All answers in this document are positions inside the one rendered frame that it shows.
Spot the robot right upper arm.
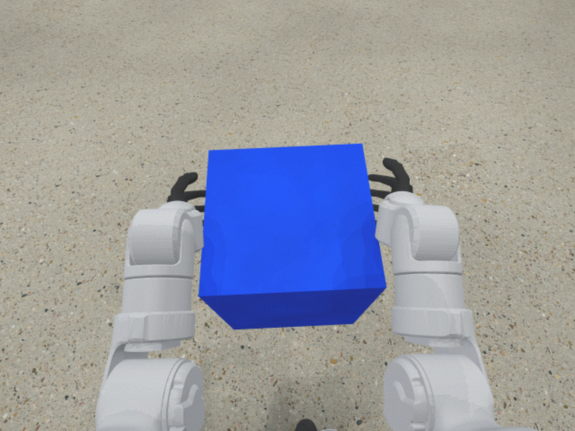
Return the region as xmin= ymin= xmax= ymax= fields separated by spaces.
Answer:
xmin=384 ymin=354 xmax=539 ymax=431

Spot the robot right hand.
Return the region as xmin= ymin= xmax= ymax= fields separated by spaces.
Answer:
xmin=368 ymin=158 xmax=413 ymax=221

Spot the robot left forearm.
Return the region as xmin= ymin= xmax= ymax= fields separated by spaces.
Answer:
xmin=95 ymin=201 xmax=204 ymax=426

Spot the robot right forearm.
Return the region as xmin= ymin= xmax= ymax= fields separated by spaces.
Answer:
xmin=375 ymin=191 xmax=494 ymax=407

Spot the robot left hand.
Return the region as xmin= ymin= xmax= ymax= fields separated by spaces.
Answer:
xmin=167 ymin=172 xmax=206 ymax=225

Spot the robot left upper arm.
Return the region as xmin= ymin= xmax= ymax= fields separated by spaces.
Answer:
xmin=95 ymin=358 xmax=205 ymax=431

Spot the carton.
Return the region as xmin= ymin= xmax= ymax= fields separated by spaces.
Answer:
xmin=199 ymin=144 xmax=386 ymax=330

